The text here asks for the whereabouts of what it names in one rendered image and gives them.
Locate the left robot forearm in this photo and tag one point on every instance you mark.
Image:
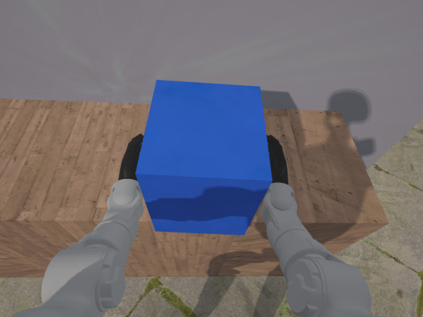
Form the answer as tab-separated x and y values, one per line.
119	226

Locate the carton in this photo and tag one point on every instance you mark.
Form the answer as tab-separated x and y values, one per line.
204	165

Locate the right robot hand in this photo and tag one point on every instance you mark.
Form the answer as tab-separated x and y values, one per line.
277	161

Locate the pedestal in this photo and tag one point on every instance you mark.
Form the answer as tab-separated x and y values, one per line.
60	159

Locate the right robot upper arm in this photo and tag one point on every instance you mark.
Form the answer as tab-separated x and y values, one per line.
324	288

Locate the left robot hand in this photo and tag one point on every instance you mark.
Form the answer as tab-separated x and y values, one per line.
130	159

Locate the left robot upper arm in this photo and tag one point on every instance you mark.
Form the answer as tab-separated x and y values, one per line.
81	282

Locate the right robot forearm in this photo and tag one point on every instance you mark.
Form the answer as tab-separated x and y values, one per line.
289	239

